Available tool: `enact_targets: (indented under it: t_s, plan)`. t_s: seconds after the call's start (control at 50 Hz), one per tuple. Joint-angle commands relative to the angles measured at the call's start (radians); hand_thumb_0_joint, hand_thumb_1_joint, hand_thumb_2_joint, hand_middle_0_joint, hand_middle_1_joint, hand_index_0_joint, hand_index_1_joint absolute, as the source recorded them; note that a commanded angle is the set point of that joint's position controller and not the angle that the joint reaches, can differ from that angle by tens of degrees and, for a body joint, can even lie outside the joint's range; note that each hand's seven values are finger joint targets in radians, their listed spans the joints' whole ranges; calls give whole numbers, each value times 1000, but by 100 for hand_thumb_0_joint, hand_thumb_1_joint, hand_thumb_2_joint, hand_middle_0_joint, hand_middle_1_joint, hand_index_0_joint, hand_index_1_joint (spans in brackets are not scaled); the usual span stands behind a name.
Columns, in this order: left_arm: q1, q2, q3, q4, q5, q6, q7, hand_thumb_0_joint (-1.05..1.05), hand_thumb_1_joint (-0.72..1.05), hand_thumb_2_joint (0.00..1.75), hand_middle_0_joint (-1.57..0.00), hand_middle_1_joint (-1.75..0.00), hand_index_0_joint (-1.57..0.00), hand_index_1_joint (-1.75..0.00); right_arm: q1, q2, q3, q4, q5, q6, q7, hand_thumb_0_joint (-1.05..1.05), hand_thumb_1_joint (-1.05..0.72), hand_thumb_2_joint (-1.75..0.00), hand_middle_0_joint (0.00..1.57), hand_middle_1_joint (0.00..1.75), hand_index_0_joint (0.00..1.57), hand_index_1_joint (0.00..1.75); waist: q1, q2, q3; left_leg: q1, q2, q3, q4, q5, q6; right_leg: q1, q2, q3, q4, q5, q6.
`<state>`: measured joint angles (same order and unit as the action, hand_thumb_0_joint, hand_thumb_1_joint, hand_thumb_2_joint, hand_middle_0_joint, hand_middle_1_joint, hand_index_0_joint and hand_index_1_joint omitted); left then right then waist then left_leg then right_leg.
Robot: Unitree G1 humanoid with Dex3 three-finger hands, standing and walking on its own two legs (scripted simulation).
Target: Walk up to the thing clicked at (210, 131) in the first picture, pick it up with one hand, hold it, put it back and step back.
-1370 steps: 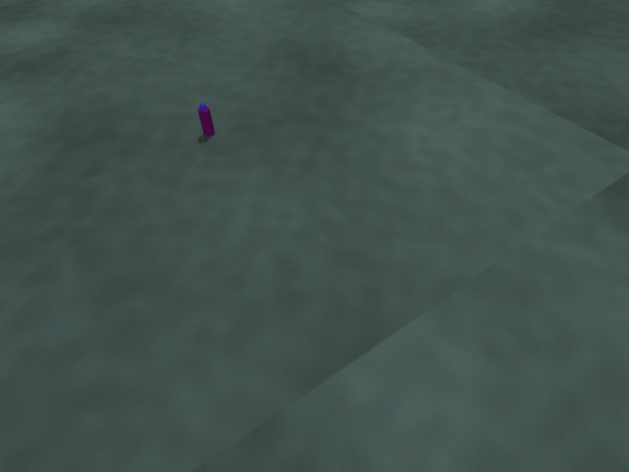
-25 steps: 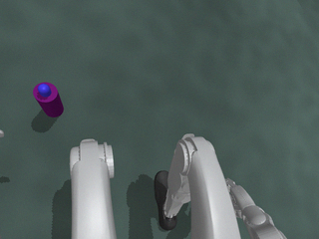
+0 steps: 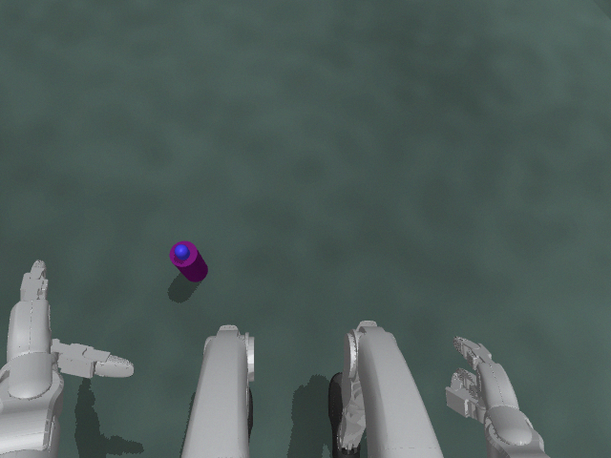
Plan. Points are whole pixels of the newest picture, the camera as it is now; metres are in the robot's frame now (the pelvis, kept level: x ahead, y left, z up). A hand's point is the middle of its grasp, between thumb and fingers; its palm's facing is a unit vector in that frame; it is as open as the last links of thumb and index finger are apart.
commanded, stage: home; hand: left
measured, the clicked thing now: (188, 260) +0.47 +0.25 -0.45
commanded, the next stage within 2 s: none
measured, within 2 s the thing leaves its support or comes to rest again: neither
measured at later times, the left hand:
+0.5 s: hand (74, 348) +0.24 +0.21 +0.10, palm faces +0.14 -0.94 -0.33, open 17.4 cm
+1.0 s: hand (79, 372) +0.22 +0.19 +0.12, palm faces +0.15 -0.95 -0.29, open 17.6 cm
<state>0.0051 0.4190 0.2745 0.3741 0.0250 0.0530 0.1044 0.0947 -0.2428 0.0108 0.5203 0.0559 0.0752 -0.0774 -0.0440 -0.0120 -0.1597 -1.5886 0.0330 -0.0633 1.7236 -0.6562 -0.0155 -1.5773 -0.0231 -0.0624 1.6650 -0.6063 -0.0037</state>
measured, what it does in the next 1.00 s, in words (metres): rises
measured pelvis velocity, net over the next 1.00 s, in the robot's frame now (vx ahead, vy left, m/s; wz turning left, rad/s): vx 0.06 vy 0.00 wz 0.04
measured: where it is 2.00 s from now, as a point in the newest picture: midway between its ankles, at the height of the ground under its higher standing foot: (291, 443)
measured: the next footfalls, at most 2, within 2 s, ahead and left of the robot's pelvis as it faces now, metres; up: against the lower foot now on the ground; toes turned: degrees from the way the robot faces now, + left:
none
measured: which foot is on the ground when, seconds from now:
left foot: down 0.00-1.00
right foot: down 0.00-1.00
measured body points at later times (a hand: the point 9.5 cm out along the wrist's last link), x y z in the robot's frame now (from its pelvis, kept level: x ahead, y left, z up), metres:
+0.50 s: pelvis +0.06 +0.01 +0.16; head +0.09 +0.02 +0.61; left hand +0.23 +0.26 +0.12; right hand +0.22 -0.23 +0.08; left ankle +0.06 +0.13 -0.51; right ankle +0.07 -0.12 -0.51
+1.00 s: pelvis +0.06 +0.00 +0.17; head +0.08 +0.01 +0.62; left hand +0.21 +0.24 +0.14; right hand +0.23 -0.23 +0.11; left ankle +0.06 +0.13 -0.51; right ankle +0.07 -0.12 -0.51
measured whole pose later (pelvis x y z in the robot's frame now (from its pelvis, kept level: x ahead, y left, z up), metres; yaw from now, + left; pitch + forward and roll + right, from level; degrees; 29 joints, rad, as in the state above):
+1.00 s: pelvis +0.06 +0.00 +0.17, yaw +2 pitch +8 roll -2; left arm 0.46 0.20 -0.01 0.00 0.00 0.27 0.15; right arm 0.27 -0.21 0.03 0.49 0.01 -0.11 -0.17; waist -0.02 0.03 -0.11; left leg -0.61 0.04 -0.03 0.97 -0.49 -0.01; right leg -0.60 -0.01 -0.06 0.91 -0.45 0.01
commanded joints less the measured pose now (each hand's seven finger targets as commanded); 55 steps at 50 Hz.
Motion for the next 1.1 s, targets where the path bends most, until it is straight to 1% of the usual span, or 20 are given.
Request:
enact_targets:
  t_s: [0.0,0.04,0.12,0.18,0.2,0.22,0.24,0.3,0.32,0.38,0.44,0.52,0.68,0.76,0.82,0.9,0.98,1.0,1.02,1.08]
  plan:
    - [2,150,22,-151,-7,-1,43,0,-58,4,-5,-5,-5,-5,108,-145,-64,-84,-7,-67,-41,0,-90,-90,20,30,20,30,-7,126,-408,472,-18,40,-344,258,40,444,26,39,-349,232,-22]
    - [37,113,-15,-151,-11,22,49,0,-57,4,-5,-5,-5,-5,116,-141,-61,-86,-9,-82,-47,0,-90,-90,20,30,20,30,-13,101,-393,525,-16,36,-396,282,39,520,24,32,-405,257,-19]
    - [105,75,-56,-197,-18,70,71,0,-55,6,-5,-5,-5,-5,120,-127,-56,-110,-8,-107,-64,0,-90,-90,20,30,20,30,-10,72,-352,617,-20,41,-516,267,37,672,18,41,-541,248,-12]
    - [168,60,-74,-265,-24,101,85,0,-55,6,-5,-5,-5,-5,131,-126,-54,-122,-6,-120,-78,0,-90,-90,20,30,20,30,14,96,-325,729,-21,44,-594,338,30,755,21,32,-603,308,-12]
    - [183,43,-93,-281,-25,113,89,0,-54,6,-5,-5,-5,-5,132,-120,-50,-127,-7,-123,-82,0,-90,-90,20,30,20,30,0,90,-311,752,-20,45,-616,351,28,782,24,26,-622,321,-11]
    - [200,31,-104,-318,-26,123,93,0,-54,6,-5,-5,-5,-5,140,-115,-48,-130,-8,-126,-87,0,-90,-90,20,30,20,30,6,96,-306,789,-21,47,-641,369,25,815,23,25,-646,339,-10]
    - [214,16,-123,-321,-26,133,96,0,-56,5,-5,-5,-5,-5,138,-110,-44,-130,-9,-129,-93,0,-90,-90,20,30,20,30,-2,99,-278,808,-23,51,-663,377,26,832,22,25,-674,350,-8]
    - [273,-9,-145,-386,-31,156,104,0,-52,7,-5,-6,-5,-6,148,-103,-38,-144,-13,-138,-105,0,-90,-90,20,30,20,30,9,123,-222,887,-21,52,-741,393,19,883,30,10,-727,354,-10]
    - [305,-27,-167,-406,-31,164,105,0,-54,6,-5,-5,-5,-5,149,-96,-36,-150,-14,-142,-110,0,-90,-90,20,30,20,30,6,129,-209,913,-20,48,-766,401,17,907,33,4,-744,358,-10]
    - [364,-67,-215,-494,-37,181,106,0,-54,6,-5,-5,-5,-5,145,-89,-31,-172,-17,-156,-117,0,-90,-90,20,30,20,30,10,127,-150,946,-18,41,-821,401,15,939,39,-10,-784,357,-11]
    - [428,-92,-240,-551,-38,194,102,0,-56,5,-5,-5,-5,-5,143,-82,-29,-191,-23,-169,-120,0,-90,-90,20,30,20,30,8,91,-94,972,-14,31,-859,410,15,969,46,-27,-814,361,-9]
    - [465,-106,-248,-569,-35,196,87,0,-56,5,-5,-5,-5,-5,134,-82,-30,-206,-28,-184,-120,0,-90,-90,20,30,20,30,11,25,-20,971,-14,30,-900,375,19,988,51,-32,-855,326,-6]
    - [437,-112,-234,-573,-23,171,64,0,-55,6,-5,-5,-5,-5,135,-82,-32,-201,-45,-219,-111,0,-90,-90,20,30,20,30,3,51,-20,1011,-17,44,-911,399,15,1024,45,-15,-870,350,-4]
    - [435,-107,-235,-605,-21,163,62,0,-59,3,-5,-5,-5,-5,131,-82,-31,-200,-48,-229,-110,0,-90,-90,20,30,20,30,17,85,-83,1047,-21,46,-907,447,11,1057,42,-9,-864,391,-8]
    - [404,-118,-248,-598,-23,164,59,0,-59,3,-5,-5,-5,-5,126,-79,-28,-189,-48,-237,-110,0,-90,-90,20,30,20,30,6,83,-58,1049,-23,47,-918,404,13,1052,41,-7,-882,356,-5]
    - [423,-117,-237,-556,-22,165,60,0,-61,2,-5,-4,-5,-4,115,-83,-28,-181,-46,-242,-110,0,-90,-90,20,30,20,30,16,65,-18,1030,-20,42,-938,368,14,1044,43,-13,-892,323,-5]
    - [450,-114,-229,-541,-24,163,55,0,-60,3,-5,-5,-5,-5,112,-80,-27,-181,-45,-242,-104,0,-90,-90,20,30,20,30,26,46,-22,1026,-27,54,-925,387,18,1058,38,-6,-910,344,-1]
    - [448,-123,-238,-531,-26,165,51,0,-59,3,-5,-5,-5,-5,116,-82,-29,-179,-45,-241,-103,0,-90,-90,20,30,20,30,14,34,-16,1023,-28,58,-921,379,21,1050,36,-2,-917,342,1]
    - [450,-112,-223,-535,-25,163,52,0,-59,3,-5,-5,-5,-5,112,-79,-29,-180,-45,-242,-102,0,-90,-90,20,30,20,30,25,20,-27,1018,-29,58,-918,379,22,1068,34,0,-921,345,3]
    - [432,-116,-230,-540,-26,156,48,0,-61,2,-5,-5,-5,-5,108,-77,-27,-181,-43,-244,-102,0,-90,-90,20,30,20,30,20,15,-14,1020,-33,69,-919,349,26,1059,28,9,-934,326,8]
